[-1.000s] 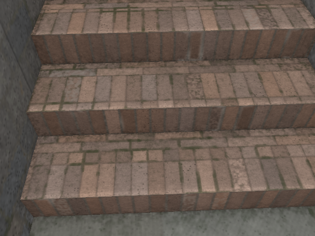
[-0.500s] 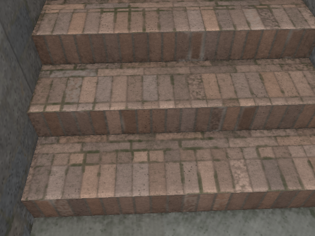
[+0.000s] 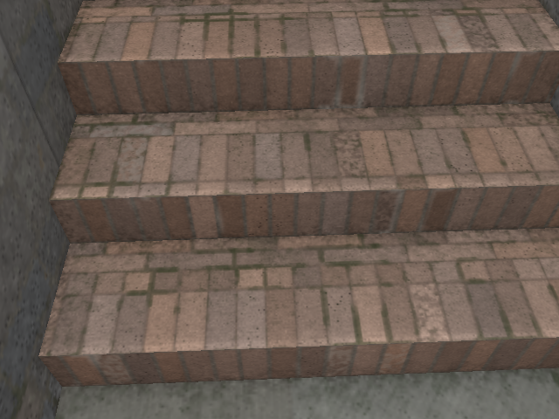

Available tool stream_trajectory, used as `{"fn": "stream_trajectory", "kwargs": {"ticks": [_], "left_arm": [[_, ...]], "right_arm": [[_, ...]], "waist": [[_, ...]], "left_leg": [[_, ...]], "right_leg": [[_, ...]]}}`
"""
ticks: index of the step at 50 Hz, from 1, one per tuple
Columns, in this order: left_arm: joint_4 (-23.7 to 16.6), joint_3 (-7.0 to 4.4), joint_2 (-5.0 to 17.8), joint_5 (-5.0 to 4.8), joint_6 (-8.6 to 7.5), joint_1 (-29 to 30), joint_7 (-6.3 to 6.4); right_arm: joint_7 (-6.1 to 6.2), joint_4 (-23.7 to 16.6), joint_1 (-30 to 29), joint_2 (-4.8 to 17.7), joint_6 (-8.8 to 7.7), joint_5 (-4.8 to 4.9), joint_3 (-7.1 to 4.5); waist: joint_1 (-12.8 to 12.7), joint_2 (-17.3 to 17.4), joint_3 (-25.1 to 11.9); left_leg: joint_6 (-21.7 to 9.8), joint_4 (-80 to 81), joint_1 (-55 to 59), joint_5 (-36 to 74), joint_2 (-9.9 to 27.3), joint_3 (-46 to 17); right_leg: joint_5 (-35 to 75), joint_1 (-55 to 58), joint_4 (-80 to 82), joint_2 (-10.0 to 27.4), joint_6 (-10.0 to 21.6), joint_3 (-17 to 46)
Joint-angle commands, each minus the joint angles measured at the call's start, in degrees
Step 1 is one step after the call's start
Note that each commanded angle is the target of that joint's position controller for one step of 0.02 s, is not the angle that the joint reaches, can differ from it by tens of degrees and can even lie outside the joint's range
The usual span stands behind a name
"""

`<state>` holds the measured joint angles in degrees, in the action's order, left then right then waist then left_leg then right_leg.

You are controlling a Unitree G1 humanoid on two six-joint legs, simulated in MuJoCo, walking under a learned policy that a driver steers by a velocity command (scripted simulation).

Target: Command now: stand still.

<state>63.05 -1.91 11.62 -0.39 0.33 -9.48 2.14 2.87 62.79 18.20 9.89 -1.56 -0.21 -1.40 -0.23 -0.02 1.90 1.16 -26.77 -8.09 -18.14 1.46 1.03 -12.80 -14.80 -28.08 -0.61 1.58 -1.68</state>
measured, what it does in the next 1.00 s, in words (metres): walks ahead: right foot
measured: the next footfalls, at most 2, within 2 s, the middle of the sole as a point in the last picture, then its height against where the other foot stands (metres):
right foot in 0.74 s outside the picture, level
left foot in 1.34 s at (208, 288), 0.17 m higher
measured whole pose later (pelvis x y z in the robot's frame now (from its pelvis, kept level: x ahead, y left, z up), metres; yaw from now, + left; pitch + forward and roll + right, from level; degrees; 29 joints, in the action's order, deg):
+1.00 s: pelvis +0.33 -0.01 +0.01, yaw +1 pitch +2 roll -2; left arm 61.2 -2.2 13.2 0.8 -5.0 -17.6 -0.7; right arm 1.4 52.0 8.9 14.2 -4.8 0.7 -3.5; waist -2.4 2.7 -0.7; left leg -0.3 -77.1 -44.3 -16.2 7.7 -1.8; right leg -8.9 -10.2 -17.3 -4.3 4.6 -4.3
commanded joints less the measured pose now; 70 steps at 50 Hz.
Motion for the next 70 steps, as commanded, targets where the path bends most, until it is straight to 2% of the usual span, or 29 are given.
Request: {"fn": "stream_trajectory", "kwargs": {"ticks": [1,4,7,12,15,16,18,19,22,30,34,36,37,38,39,40,42,49,52,56,59,62,64,65,66,67,68,69,70], "left_arm": [[-1.6,-0.9,5.8,-0.01,-0.38,-1.0,0.17],[-1.6,-0.89,5.7,-0.02,-0.4,-1.0,0.22],[-0.7,-1.55,6.9,-0.74,-0.21,-3.2,0.42],[-0.5,-2.99,10.3,-1.34,-3.0,-9.4,-0.19],[-3.7,-2.95,10.4,-1.54,-3.76,-1.7,-0.43],[-5.8,-2.57,9.2,-1.95,-3.73,4.0,-0.66],[-10.4,-1.08,3.5,-1.79,-5.47,9.9,-1.11],[-11.0,-1.84,6.6,-1.93,-6.26,11.7,-1.15],[-7.8,-2.26,6.7,-1.57,-7.41,5.3,-2.15],[-13.8,-0.31,1.6,-1.06,-6.32,20.3,-3.45],[-16.5,-1.44,7.3,-1.35,-6.61,19.2,-3.66],[-10.6,-3.7,10.8,-1.23,-6.17,-0.9,-3.17],[-7.5,-4.81,12.7,-1.26,-5.71,-11.2,-2.76],[-5.5,-5.55,18.1,-0.07,-5.03,-17.3,-2.11],[-6.3,-4.84,17.3,1.58,-5.53,-14.9,-2.66],[-7.0,-3.79,12.6,0.66,-5.91,-9.1,-3.04],[-9.4,-1.84,7.3,-0.18,-6.69,1.8,-3.51],[-4.9,-1.07,8.0,1.45,-5.82,-5.8,-2.53],[-1.5,0.32,5.1,-0.07,-4.04,-15.6,-1.74],[1.0,1.62,3.9,1.1,-2.6,-24.9,-0.33],[0.1,1.39,6.1,1.35,-2.2,-23.2,1.19],[-2.7,1.08,8.2,-1.57,-2.28,-19.0,2.15],[-2.9,0.53,11.8,-2.83,-3.06,-17.4,1.14],[-2.8,-0.03,16.3,-2.0,-3.18,-16.4,0.65],[-2.4,-2.0,20.3,-2.03,-2.48,-14.5,0.58],[-2.2,-1.82,16.9,-1.97,-3.38,-16.1,0.26],[-3.6,0.17,2.1,-0.82,-5.31,-23.1,-1.56],[0.8,-0.89,3.3,-1.07,-7.86,-27.6,-4.0],[-5.2,-1.36,2.2,-2.45,-7.76,-16.0,-4.63]], "right_arm": [[0.13,-0.6,4.7,5.0,-0.24,0.01,-0.81],[0.15,-0.7,4.7,4.8,-0.26,-0.01,-0.78],[0.48,-0.6,5.6,5.0,-0.06,0.62,-1.06],[-0.34,-3.8,2.8,2.6,-2.96,1.05,-0.78],[-1.25,-2.8,7.2,2.1,-3.72,1.4,-1.13],[-1.17,-1.2,11.6,2.1,-3.76,1.34,-1.29],[-1.28,1.5,22.7,13.7,-4.23,1.47,-4.53],[-1.5,0.4,20.5,10.3,-5.46,0.35,-3.3],[-2.67,-1.9,14.3,7.0,-6.92,0.6,-1.93],[-1.39,-3.3,12.9,8.9,-5.86,0.36,-1.06],[-1.4,-3.3,11.0,12.3,-5.19,0.96,-2.94],[-1.17,-3.5,9.3,10.8,-3.87,0.9,-2.81],[-1.5,-4.7,6.8,10.7,-3.98,0.73,-2.52],[-2.22,-7.0,6.0,5.2,-4.68,-1.26,-0.92],[-3.04,-5.9,13.8,1.0,-6.16,1.54,-0.08],[-3.37,-6.2,9.4,6.8,-7.1,2.85,-1.42],[-2.52,-9.1,0.5,8.9,-6.69,2.55,-2.16],[-1.42,-9.7,1.2,4.4,-2.25,0.61,-2.19],[-1.42,-12.7,-5.8,1.4,-1.19,2.63,-0.78],[-2.97,-18.9,-15.8,-1.4,-3.51,2.4,2.1],[-3.2,-27.9,-24.6,-4.0,-4.66,2.32,5.61],[-4.64,-37.1,-31.6,-4.4,-5.54,-1.04,8.29],[-4.18,-34.0,-19.9,-1.7,-5.71,0.0,5.99],[-3.3,-31.7,-7.7,6.4,-5.57,1.22,2.48],[-3.58,-28.8,1.0,12.4,-4.75,-0.68,0.24],[-3.81,-23.6,10.1,17.9,-3.61,-2.32,-1.56],[-4.04,-16.4,16.2,24.1,-2.89,-3.62,-3.07],[-3.65,-17.1,16.7,17.5,-3.02,-5.23,-1.6],[-4.39,-16.4,10.5,13.5,-3.52,-3.1,-1.25]], "waist": [[0.0,0.4,0.4],[0.0,0.4,0.3],[-0.3,-0.6,1.3],[-1.8,-8.7,4.1],[3.5,-7.6,4.3],[6.6,-5.5,5.6],[9.4,18.6,4.8],[8.5,13.3,6.4],[3.7,5.3,4.6],[4.8,5.4,6.4],[0.9,9.0,3.2],[-8.0,11.4,-7.7],[-12.9,9.6,-12.1],[-10.9,-9.1,-17.5],[-5.9,-18.3,-25.7],[-5.6,-10.3,-16.7],[-1.3,0.5,-5.4],[2.3,-2.9,-2.0],[-0.8,-5.0,2.5],[-3.9,-2.8,4.5],[-3.2,-2.2,8.8],[-0.3,0.8,2.5],[5.1,-10.8,-9.3],[13.3,-16.9,-17.8],[17.0,-20.8,-22.1],[17.1,-13.9,-25.1],[8.3,27.6,-30.1],[7.9,17.9,-36.5],[7.1,12.3,-23.0]], "left_leg": [[-1.1,5.1,-6.5,6.6,0.7,-0.5],[-1.2,5.1,-6.5,6.7,0.7,-0.5],[-3.1,2.2,-8.8,-12.4,-1.4,1.3],[-5.5,-11.1,-17.8,-9.5,-1.5,2.5],[-9.0,-6.1,-4.8,-8.0,-0.3,0.9],[-10.0,2.5,3.5,-7.1,-0.2,-0.1],[-16.5,18.2,16.2,-14.4,18.3,-30.6],[-17.6,18.5,16.0,-10.4,21.5,-36.1],[-12.4,15.9,19.5,8.4,17.0,-22.0],[-9.7,21.9,0.6,27.8,8.5,-3.4],[-8.4,14.9,10.3,45.5,11.5,-2.6],[-7.0,-3.1,10.4,62.3,10.7,-0.2],[-5.3,-16.5,-0.7,53.3,8.2,0.2],[-2.9,-39.5,-17.8,7.0,0.2,1.2],[-2.5,-55.6,-31.5,-15.5,-5.5,-7.9],[-3.8,-58.9,-35.6,-11.6,-1.1,-9.4],[-4.6,-53.9,-32.9,-0.8,5.2,-5.5],[-0.3,-55.2,-35.8,4.9,7.0,-2.5],[0.6,-85.6,-63.0,-5.5,7.0,-1.9],[0.1,-100.0,-87.1,-10.0,7.5,-3.0],[-0.2,-99.2,-95.8,-14.8,7.6,-6.0],[-1.9,-61.3,-46.7,3.7,9.8,5.7],[-4.0,-56.6,-19.4,4.6,1.3,11.3],[-5.9,-49.0,-11.1,-3.3,-3.5,9.5],[-6.9,-33.3,-9.5,-1.0,-4.4,5.2],[-8.1,-23.4,0.8,2.2,-1.8,-9.3],[-18.2,-2.0,14.0,12.0,17.6,-46.3],[-18.8,5.1,13.7,1.1,21.0,-62.6],[-13.9,4.8,4.7,-10.6,18.4,-52.1]], "right_leg": [[8.5,5.1,4.1,2.9,1.9,3.2],[8.6,5.1,4.1,3.0,1.9,3.3],[-19.6,2.3,4.6,1.9,3.4,3.2],[-35.0,2.6,15.3,15.7,11.5,24.7],[-30.8,-8.9,16.3,15.4,10.2,22.9],[-25.9,-15.8,11.5,10.8,7.0,15.4],[-13.9,-33.3,-19.1,-1.5,-0.1,-3.5],[-16.2,-38.3,-28.6,1.4,0.7,2.0],[-4.6,-42.5,-35.3,6.0,2.6,3.2],[14.7,-18.9,-10.2,1.7,0.4,-5.1],[11.4,-13.6,-2.5,0.3,4.0,-3.0],[9.8,5.3,-4.3,-2.2,7.1,-3.6],[10.1,21.2,-3.4,1.0,8.5,-0.2],[14.5,34.8,-2.5,15.1,11.4,19.2],[3.6,40.9,9.1,24.8,21.4,44.8],[-6.1,31.7,13.1,21.5,18.6,39.7],[-4.0,11.7,17.5,17.4,14.3,24.9],[17.3,0.6,19.0,14.2,15.7,10.3],[-7.8,8.7,18.9,17.0,16.0,15.7],[-10.4,21.3,15.2,20.1,13.5,18.9],[-0.6,20.0,15.2,21.0,8.6,13.5],[1.7,-13.5,34.6,15.7,8.3,4.6],[56.4,-5.8,27.6,14.3,9.2,0.5],[94.1,6.8,12.9,13.3,7.0,-1.1],[101.5,18.2,-1.6,13.0,3.3,0.7],[81.5,14.9,-16.0,12.8,2.0,5.4],[4.0,-5.4,-42.3,-5.2,-0.2,9.3],[-2.5,-8.1,-64.1,-7.5,0.4,24.0],[-2.2,-17.1,-67.3,-5.3,1.3,20.5]]}}
Velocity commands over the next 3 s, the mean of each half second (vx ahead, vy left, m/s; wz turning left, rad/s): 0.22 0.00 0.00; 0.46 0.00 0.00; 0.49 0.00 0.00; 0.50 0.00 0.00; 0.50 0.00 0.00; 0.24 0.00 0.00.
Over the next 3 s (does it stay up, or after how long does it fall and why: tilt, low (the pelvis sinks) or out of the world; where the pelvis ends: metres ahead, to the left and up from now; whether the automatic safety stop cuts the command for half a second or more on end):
stays up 1.47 0.15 0.54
